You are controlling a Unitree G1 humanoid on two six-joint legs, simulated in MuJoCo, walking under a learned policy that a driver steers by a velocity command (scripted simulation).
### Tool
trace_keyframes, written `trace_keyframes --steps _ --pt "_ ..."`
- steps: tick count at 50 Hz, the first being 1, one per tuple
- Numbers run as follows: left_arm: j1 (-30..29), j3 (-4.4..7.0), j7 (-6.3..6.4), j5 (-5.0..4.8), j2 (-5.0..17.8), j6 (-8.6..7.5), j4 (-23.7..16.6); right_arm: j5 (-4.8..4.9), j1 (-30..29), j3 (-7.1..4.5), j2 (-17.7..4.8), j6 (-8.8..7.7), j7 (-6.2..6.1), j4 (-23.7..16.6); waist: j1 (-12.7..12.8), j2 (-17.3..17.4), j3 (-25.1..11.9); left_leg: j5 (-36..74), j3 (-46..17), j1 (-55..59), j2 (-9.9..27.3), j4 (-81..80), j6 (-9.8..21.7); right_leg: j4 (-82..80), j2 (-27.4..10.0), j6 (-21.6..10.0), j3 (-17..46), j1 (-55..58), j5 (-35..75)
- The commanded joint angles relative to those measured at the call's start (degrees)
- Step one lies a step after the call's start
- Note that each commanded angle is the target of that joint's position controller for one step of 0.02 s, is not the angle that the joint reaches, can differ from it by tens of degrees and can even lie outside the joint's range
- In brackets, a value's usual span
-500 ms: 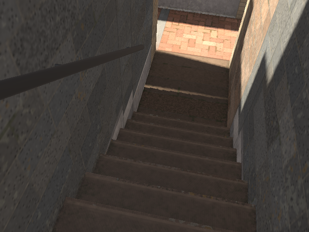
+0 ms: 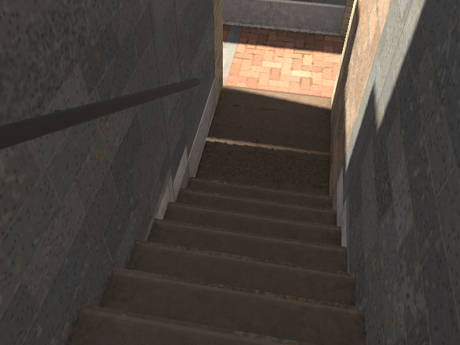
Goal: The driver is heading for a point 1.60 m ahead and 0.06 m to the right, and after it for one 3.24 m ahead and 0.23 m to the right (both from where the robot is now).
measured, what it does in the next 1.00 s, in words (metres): goes down: left foot, then right foot 0.16 m lower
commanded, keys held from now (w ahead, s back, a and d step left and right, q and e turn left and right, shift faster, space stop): e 0.26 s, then w+e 0.06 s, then w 0.68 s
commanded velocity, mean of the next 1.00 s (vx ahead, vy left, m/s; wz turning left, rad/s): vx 0.26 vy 0.00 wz -0.28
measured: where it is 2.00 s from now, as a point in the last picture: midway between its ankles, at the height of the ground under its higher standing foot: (228, 307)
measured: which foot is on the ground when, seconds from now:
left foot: up 0.00-0.40, down 0.42-0.98, up 1.00-1.00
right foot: down 0.00-0.44, up 0.46-0.94, down 0.96-1.00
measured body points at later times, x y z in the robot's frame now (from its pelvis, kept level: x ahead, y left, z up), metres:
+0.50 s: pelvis +0.06 +0.05 -0.02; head +0.07 +0.04 +0.43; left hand +0.14 +0.29 -0.15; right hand +0.19 -0.20 -0.12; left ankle +0.06 +0.12 -0.74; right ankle +0.01 -0.08 -0.70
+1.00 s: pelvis +0.27 +0.03 -0.16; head +0.29 +0.05 +0.28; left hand +0.50 +0.20 -0.28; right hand +0.14 -0.19 -0.29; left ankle +0.10 +0.14 -0.67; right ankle +0.27 -0.06 -0.90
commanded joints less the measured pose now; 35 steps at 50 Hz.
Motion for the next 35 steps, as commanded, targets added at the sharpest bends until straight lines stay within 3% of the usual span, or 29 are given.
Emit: trace_keyframes --steps 1,2,3,5,7,9,10,11,12,13,14,16,17,18,19,20,21,22,23,24,26,27,28,29,31,32,33,34,35 --pt "1.1 0.57 -1.23 -0.47 2.6 -2.61 0.4 -1.50 5.6 0.89 0.1 -0.74 1.25 -1.6 -5.4 -3.9 1.0 7.8 4.2 -15.5 4.0 28.5 -1.3 -4.6 -11.1 -11.6 15.9 -1.8 17.7" --pt "-0.6 0.97 -0.72 -0.16 4.2 -4.26 -1.1 -0.99 4.9 0.95 -0.7 -0.86 1.76 -0.9 -4.4 -0.2 0.2 9.2 4.9 -12.9 5.2 30.6 -2.4 -5.1 -9.7 -10.6 15.3 -6.5 9.8" --pt "-0.1 0.96 0.08 -0.38 4.8 -5.35 -0.7 0.18 4.6 1.01 -0.9 -1.10 2.21 -1.2 -4.2 -0.7 0.3 10.2 5.8 -11.2 6.5 30.7 -2.8 -5.4 -8.2 -9.6 14.9 -8.8 3.7" --pt "2.8 0.04 1.47 -0.63 3.0 -7.02 0.6 0.91 1.3 1.85 0.1 -0.92 2.76 -2.8 -2.9 -3.0 0.8 11.2 7.7 -8.9 9.7 24.3 -4.3 -5.0 -6.2 -7.6 15.6 -10.4 -0.2" --pt "5.5 0.48 2.24 -1.37 4.3 -7.37 0.6 1.26 -4.7 2.78 0.4 0.11 3.16 -4.9 0.0 -3.0 -0.1 6.0 7.9 -8.6 11.2 14.9 -6.4 -5.0 -6.7 -7.3 19.1 -6.2 -1.5" --pt "10.4 1.05 3.11 -2.16 3.7 -7.04 1.8 0.75 -8.9 4.60 3.2 1.48 3.33 -6.1 2.8 -2.5 0.1 2.3 6.6 -9.0 10.3 0.4 -6.7 -5.6 -8.8 -9.8 24.6 1.2 -2.2" --pt "12.8 1.23 2.94 -1.80 4.9 -6.98 2.0 0.31 -10.0 4.88 3.4 1.61 3.49 -5.7 3.7 -3.1 -0.6 0.2 5.9 -8.7 10.2 -3.2 -6.8 -5.4 -10.9 -11.0 27.5 4.0 -0.8" --pt "9.5 0.86 2.81 0.16 4.7 -7.65 1.3 -0.38 -5.6 5.31 3.7 0.97 3.55 -3.7 1.9 -5.5 -2.3 7.3 2.3 -8.5 10.8 0.5 -5.9 -2.7 -13.2 -12.6 30.3 8.0 4.0" --pt "6.5 0.60 2.73 0.12 3.9 -7.86 0.1 -0.18 -5.3 5.43 3.2 0.43 3.35 -2.8 1.8 -4.7 -2.1 6.1 0.4 -10.0 10.6 -2.0 -5.5 -1.1 -13.6 -13.3 30.5 11.1 8.5" --pt "7.5 1.22 2.46 -2.09 4.0 -7.19 -0.5 0.12 -12.1 5.72 2.4 0.47 3.47 -4.1 4.8 -1.6 -1.4 -5.1 3.1 -9.6 8.7 -14.4 -6.2 -2.8 -12.4 -13.8 29.6 13.6 7.7" --pt "8.4 1.48 2.40 -2.14 5.1 -7.13 0.1 0.76 -11.3 6.06 2.9 0.11 4.23 -3.7 5.3 -3.3 -2.3 -4.0 3.4 -6.3 7.7 -17.1 -5.8 -3.1 -12.2 -13.8 32.4 12.8 0.8" --pt "6.5 2.20 1.76 -1.52 8.4 -6.36 0.8 0.67 -6.8 5.16 1.0 -0.30 4.55 -1.8 3.7 -4.3 -1.0 -4.0 3.3 1.2 5.9 -20.4 -4.8 -5.1 -11.9 -15.9 36.0 8.6 -8.5" --pt "6.7 2.73 1.36 -1.97 9.2 -6.20 0.8 0.49 -6.8 4.33 -1.2 -0.99 4.61 -1.7 4.2 -3.4 -0.5 -5.9 3.9 3.6 4.9 -24.5 -4.7 -5.8 -12.1 -16.4 35.7 9.3 -14.8" --pt "5.3 2.99 1.17 -1.94 9.3 -5.80 0.9 1.02 -7.6 4.32 -1.3 -1.44 4.80 -1.6 4.7 -3.2 0.6 -5.9 3.9 6.7 4.7 -32.8 -4.2 -5.7 -11.8 -16.3 34.8 8.8 -17.5" --pt "2.9 2.79 1.43 -1.05 8.9 -5.31 1.6 1.84 -8.8 3.63 -1.5 -2.01 4.68 -2.4 3.5 -3.1 0.1 1.0 5.1 15.5 4.0 -39.3 -2.4 -4.6 -11.0 -16.2 32.9 4.6 -16.6" --pt "0.6 2.33 1.13 -0.05 8.5 -4.88 1.6 1.28 -7.9 2.91 -1.9 -2.66 4.66 -2.7 1.8 -5.5 -0.9 2.5 5.4 24.7 4.0 -41.6 -0.9 -2.4 -10.3 -15.1 30.2 -0.7 -15.7" --pt "-1.2 1.86 1.02 0.92 6.6 -4.84 2.1 1.63 -2.1 1.59 -2.9 -3.99 4.00 -1.4 -1.0 -1.8 -2.3 5.2 2.4 39.4 6.0 -43.1 1.2 4.5 -8.2 -12.2 27.1 -10.2 -15.5" --pt "-0.3 0.84 0.76 1.63 3.0 -5.51 2.4 0.67 10.0 0.15 -4.5 -4.89 3.78 1.8 -5.2 3.7 -4.5 8.0 -6.3 58.8 12.1 -44.2 6.5 17.2 -1.8 -7.5 20.1 -26.6 -16.1" --pt "-1.6 -0.16 0.76 1.40 -0.8 -6.34 0.0 -1.68 21.8 -1.53 -9.8 -5.15 5.23 4.4 -9.2 11.4 -3.9 10.5 -33.8 71.7 26.1 -50.0 20.9 32.7 9.1 -1.0 14.1 -47.6 -21.6" --pt "-8.2 -0.15 1.67 1.32 -0.5 -6.59 -0.8 -3.26 24.6 -1.90 -8.0 -4.81 6.71 7.3 -9.5 0.0 4.5 13.2 -36.3 71.5 29.3 -51.3 21.1 41.3 4.9 0.0 17.0 -62.3 -15.3" --pt "-2.2 0.48 2.33 0.68 1.9 -5.76 4.7 0.24 14.5 -0.59 -0.6 -4.34 9.32 6.9 -3.1 1.2 4.8 5.2 -21.8 55.2 22.1 -50.3 17.3 47.6 -1.4 1.0 13.8 -55.8 0.1" --pt "0.0 0.45 1.70 1.36 1.9 -5.40 6.6 0.43 10.9 0.09 2.9 -4.58 9.58 7.1 -1.4 3.3 5.3 5.7 -15.7 47.5 18.4 -49.7 15.5 48.0 -3.5 0.3 11.3 -51.6 5.7" --pt "0.3 -0.29 0.51 2.78 0.8 -5.24 7.5 -0.17 7.2 0.82 5.5 -4.85 9.24 6.6 0.0 3.0 4.0 7.1 -12.8 40.1 16.1 -49.8 14.3 48.6 -5.4 0.1 9.3 -46.5 10.8" --pt "2.3 -1.37 -1.14 4.20 -1.3 -4.87 8.7 -1.98 3.4 0.87 4.7 -5.19 8.29 6.7 2.0 3.0 3.2 7.9 -9.9 32.0 13.3 -49.2 12.8 50.6 -6.8 -0.5 8.0 -39.9 16.2" --pt "-4.4 -0.83 -3.44 4.03 1.4 -4.39 7.5 -2.08 2.3 0.09 0.1 -6.15 6.81 7.1 0.6 1.6 4.4 4.8 -6.2 22.3 12.6 -48.2 14.2 47.0 -7.5 -0.6 3.4 -35.2 22.6" --pt "-7.6 -1.14 -3.15 4.34 1.8 -4.64 6.4 -2.37 5.3 1.08 2.2 -7.23 5.93 9.5 -1.2 2.3 3.5 6.7 -5.4 26.2 12.0 -45.5 12.8 37.5 -7.5 -0.5 6.4 -37.2 31.0" --pt "-10.8 -1.15 -2.47 3.70 2.1 -4.71 5.7 -2.37 10.7 1.37 1.7 -7.91 5.63 12.2 -3.1 3.6 3.8 8.0 -6.2 28.1 12.5 -43.5 12.0 34.5 -7.9 -0.2 6.8 -37.8 34.9" --pt "-12.0 -1.16 -1.76 3.24 3.7 -5.55 5.7 -2.00 11.3 2.01 2.3 -8.12 5.72 12.4 -3.6 3.3 4.8 7.7 -5.3 25.7 11.4 -40.9 10.6 27.8 -6.4 -0.3 6.4 -35.2 41.8" --pt "-14.3 -0.85 -1.45 3.38 4.7 -5.81 5.7 -1.27 13.1 2.14 0.8 -8.00 5.57 12.8 -4.5 3.2 4.4 4.6 -3.1 22.7 10.5 -39.0 10.1 23.2 -5.3 -0.5 3.2 -30.6 46.9"
Keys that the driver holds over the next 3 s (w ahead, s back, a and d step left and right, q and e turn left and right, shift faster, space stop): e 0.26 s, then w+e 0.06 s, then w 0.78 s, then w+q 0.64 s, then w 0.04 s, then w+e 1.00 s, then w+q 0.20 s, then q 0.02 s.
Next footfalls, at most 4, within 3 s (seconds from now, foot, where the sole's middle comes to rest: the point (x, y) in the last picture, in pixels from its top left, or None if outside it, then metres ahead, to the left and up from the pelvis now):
0.42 left None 0.10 0.12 -0.78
0.96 right None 0.30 -0.07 -0.94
1.34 left None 0.61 0.13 -1.10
1.82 right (253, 313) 0.84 -0.04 -1.26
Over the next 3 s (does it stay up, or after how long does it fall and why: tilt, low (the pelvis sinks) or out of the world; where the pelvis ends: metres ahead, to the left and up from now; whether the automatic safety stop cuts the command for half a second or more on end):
stays up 1.37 -0.03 -0.84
